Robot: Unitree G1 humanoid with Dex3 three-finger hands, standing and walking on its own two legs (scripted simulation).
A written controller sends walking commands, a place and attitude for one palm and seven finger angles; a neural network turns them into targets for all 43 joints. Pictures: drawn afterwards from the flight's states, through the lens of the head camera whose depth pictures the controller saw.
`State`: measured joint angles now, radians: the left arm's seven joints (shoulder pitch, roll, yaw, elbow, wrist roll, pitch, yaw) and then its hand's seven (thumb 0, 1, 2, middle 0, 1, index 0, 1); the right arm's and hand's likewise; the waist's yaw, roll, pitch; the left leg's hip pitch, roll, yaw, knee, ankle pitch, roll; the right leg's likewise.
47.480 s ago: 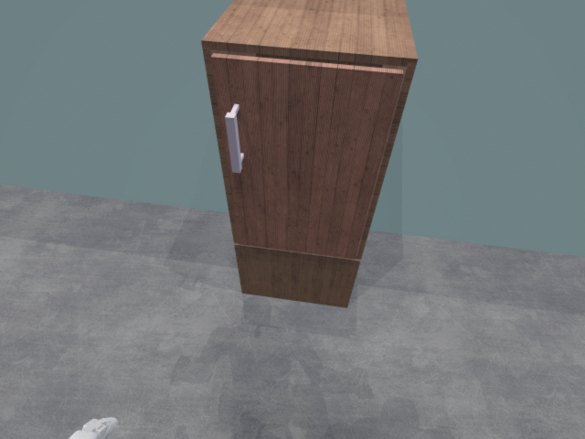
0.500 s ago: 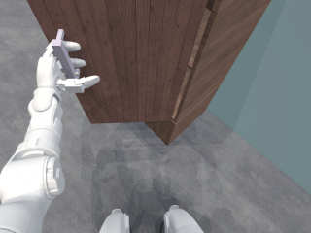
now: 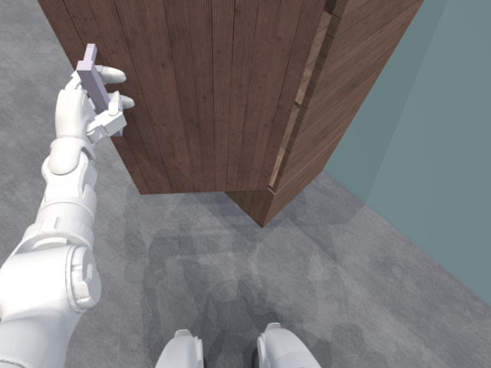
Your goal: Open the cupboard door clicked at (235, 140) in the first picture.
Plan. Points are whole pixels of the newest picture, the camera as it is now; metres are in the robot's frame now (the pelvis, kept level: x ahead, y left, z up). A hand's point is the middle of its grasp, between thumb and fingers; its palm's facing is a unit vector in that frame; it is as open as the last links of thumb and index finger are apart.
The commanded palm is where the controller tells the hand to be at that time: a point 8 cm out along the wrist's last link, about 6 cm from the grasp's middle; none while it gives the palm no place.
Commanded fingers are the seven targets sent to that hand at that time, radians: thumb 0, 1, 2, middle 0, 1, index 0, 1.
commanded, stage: pull the door open along its arc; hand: left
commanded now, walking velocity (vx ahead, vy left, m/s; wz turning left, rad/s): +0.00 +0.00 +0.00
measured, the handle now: (104, 94) +0.55 +0.19 +0.08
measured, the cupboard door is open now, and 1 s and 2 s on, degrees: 50 92 91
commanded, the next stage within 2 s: open thumb and fingers to let go in 1.00 s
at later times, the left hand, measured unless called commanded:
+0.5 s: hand (135, 184) +0.38 +0.13 +0.08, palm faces +0.03 -1.00 +0.06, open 5.8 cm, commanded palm +0.32 +0.20 +0.08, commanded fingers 0.00 0.90 0.90 -0.40 -1.35 -0.40 -1.35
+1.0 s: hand (200, 241) +0.29 +0.04 +0.08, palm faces +0.38 -0.92 -0.02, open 6.0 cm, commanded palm +0.22 +0.08 +0.08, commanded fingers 0.00 0.90 0.90 -0.40 -1.35 -0.40 -1.35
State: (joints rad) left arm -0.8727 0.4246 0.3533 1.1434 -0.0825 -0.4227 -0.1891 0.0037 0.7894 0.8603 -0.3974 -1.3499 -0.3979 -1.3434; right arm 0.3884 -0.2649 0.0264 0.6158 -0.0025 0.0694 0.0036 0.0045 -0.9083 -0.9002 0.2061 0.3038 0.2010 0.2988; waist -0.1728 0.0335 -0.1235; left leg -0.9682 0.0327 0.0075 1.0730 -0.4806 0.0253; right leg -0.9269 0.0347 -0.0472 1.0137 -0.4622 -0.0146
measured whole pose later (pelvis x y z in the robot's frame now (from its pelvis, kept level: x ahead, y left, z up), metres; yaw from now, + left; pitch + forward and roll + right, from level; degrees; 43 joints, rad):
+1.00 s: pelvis +0.02 -0.05 +0.02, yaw +4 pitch +10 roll +1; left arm 0.24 -0.09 -0.20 0.04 0.08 -0.24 0.49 0.03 0.70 0.74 -0.33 -1.29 -0.36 -1.33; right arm 0.24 -0.17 0.02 0.51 -0.06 0.06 0.02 0.01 -0.91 -0.90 0.21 0.30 0.20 0.30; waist -0.02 0.03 -0.15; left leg -0.63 0.02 -0.03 0.91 -0.46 -0.04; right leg -0.62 0.02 -0.08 0.94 -0.50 -0.08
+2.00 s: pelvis -0.01 -0.01 +0.01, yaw +3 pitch +10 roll -1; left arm 0.06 -0.08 -0.31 0.16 0.09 -0.23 0.55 -0.01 -0.50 0.30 -0.32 -0.62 -0.31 -0.63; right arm 0.20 -0.18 0.02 0.54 -0.05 0.01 0.03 0.01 -0.91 -0.90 0.21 0.30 0.20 0.30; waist -0.01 0.04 -0.13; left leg -0.71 -0.01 -0.02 1.00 -0.46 0.00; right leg -0.67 0.00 -0.07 0.99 -0.48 -0.03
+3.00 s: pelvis +0.01 -0.02 +0.00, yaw +3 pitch +12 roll +0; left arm 0.58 0.14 -0.13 -0.27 -0.09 -0.34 -0.05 -0.02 -0.50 0.30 -0.19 -0.32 -0.20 -0.32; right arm 0.27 -0.22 0.02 0.38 0.01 -0.02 0.00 0.01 -0.91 -0.90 0.21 0.30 0.20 0.30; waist 0.00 0.04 -0.14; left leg -0.75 0.00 -0.02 1.07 -0.52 0.00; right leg -0.72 0.01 -0.07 1.06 -0.54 -0.04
